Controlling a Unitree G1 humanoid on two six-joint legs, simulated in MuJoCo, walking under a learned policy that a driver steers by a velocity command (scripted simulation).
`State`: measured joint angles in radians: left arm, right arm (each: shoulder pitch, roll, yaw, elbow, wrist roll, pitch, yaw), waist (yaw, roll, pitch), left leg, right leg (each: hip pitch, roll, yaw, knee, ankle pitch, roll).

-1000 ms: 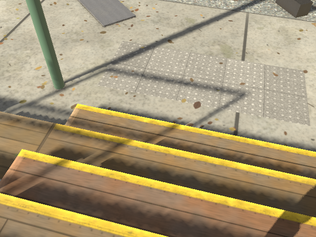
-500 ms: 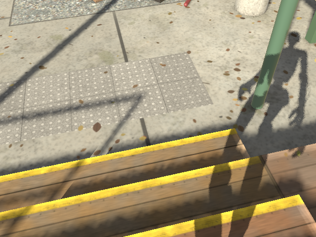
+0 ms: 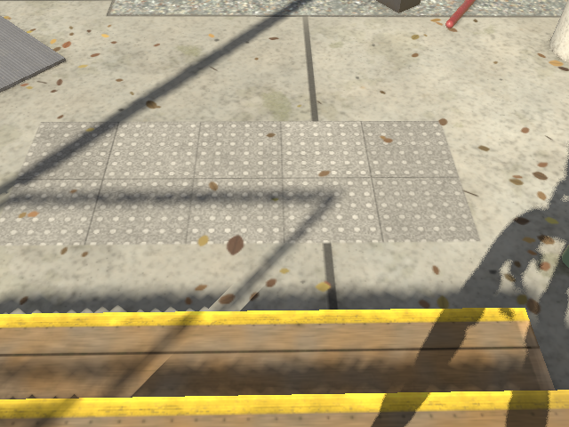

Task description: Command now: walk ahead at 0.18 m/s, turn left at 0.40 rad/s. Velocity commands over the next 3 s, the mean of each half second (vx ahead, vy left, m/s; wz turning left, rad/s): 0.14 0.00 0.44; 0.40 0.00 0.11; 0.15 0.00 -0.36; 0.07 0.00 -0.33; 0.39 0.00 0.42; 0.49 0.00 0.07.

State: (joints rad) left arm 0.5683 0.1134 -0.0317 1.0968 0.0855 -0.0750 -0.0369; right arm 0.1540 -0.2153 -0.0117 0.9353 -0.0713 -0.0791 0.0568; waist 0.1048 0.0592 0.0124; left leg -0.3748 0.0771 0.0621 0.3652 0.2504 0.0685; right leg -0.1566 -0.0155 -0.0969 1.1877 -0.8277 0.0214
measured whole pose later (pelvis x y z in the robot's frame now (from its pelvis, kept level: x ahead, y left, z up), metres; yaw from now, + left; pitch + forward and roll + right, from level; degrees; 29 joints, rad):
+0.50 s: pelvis +0.13 -0.01 -0.03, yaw +16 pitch +4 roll +0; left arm 0.20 0.22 0.01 0.80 0.06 -0.07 0.00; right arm 0.38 -0.23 -0.04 0.79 -0.02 -0.08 0.05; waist -0.05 0.02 -0.05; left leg -0.39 -0.10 -0.13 0.64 -0.34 0.13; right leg -0.32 0.03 -0.04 0.57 -0.32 -0.03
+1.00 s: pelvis +0.34 +0.05 -0.11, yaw +16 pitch +3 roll -2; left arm 0.73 0.09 -0.04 1.13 0.06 -0.11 -0.02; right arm 0.00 -0.19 0.02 0.83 -0.08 -0.07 0.08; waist 0.17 0.04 -0.07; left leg -0.55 0.06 0.01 0.46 0.30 0.03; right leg -0.02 0.08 -0.04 0.80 -0.83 -0.05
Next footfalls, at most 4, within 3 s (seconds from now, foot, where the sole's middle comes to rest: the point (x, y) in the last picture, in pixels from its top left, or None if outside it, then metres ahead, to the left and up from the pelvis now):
0.48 right None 0.18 -0.10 -0.80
1.06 left None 0.47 0.20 -0.94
1.46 right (330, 426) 0.58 -0.04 -0.95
1.92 left None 0.53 0.20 -0.94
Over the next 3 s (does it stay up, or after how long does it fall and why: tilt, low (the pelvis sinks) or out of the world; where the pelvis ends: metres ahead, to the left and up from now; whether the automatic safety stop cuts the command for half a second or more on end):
stays up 1.02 0.14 -0.39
